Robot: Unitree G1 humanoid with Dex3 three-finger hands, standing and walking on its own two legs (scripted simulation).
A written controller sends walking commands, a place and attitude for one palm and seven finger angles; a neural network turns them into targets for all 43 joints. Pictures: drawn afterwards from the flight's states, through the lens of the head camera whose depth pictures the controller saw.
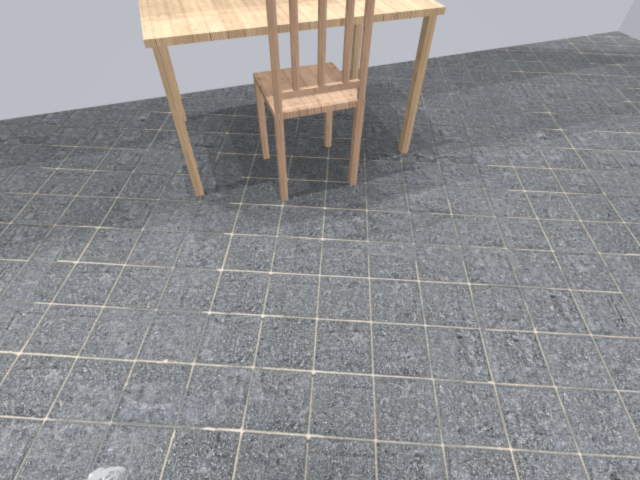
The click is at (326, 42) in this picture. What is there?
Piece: chair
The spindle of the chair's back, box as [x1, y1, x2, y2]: [317, 0, 326, 86]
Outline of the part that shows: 326,0 318,0 317,84 319,86 324,85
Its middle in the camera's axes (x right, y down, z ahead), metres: +0.00 -0.71 +1.39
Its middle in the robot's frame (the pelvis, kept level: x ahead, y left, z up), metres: +1.51 +0.07 -0.07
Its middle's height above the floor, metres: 0.70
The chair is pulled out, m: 0.00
